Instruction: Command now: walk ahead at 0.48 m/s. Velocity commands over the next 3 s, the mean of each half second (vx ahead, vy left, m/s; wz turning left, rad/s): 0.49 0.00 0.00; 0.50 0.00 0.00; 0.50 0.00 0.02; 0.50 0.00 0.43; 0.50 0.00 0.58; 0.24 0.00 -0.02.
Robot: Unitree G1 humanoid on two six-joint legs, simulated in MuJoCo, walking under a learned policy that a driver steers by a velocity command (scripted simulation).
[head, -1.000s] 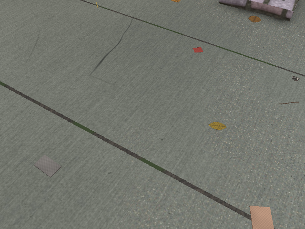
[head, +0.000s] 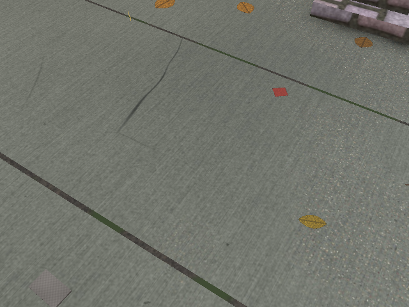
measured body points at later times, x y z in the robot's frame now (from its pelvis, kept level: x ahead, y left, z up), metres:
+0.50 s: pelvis +0.29 -0.06 +0.00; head +0.32 -0.07 +0.45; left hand +0.46 +0.19 -0.10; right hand +0.27 -0.33 -0.15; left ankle +0.12 +0.08 -0.65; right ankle +0.38 -0.15 -0.73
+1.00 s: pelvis +0.58 -0.02 -0.01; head +0.61 -0.01 +0.44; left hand +0.54 +0.25 -0.15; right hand +0.78 -0.26 -0.10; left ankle +0.69 +0.08 -0.73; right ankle +0.39 -0.15 -0.70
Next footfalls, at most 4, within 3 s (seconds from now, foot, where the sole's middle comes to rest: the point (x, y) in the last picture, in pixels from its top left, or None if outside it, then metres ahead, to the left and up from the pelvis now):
0.42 right None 0.42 -0.16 -0.77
0.96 left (191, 233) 0.73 0.08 -0.77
1.52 right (251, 163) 1.05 -0.15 -0.77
2.06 left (181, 120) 1.28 0.15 -0.77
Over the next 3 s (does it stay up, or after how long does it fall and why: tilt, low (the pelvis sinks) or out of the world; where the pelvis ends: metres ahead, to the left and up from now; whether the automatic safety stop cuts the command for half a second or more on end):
stays up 1.54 0.19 0.01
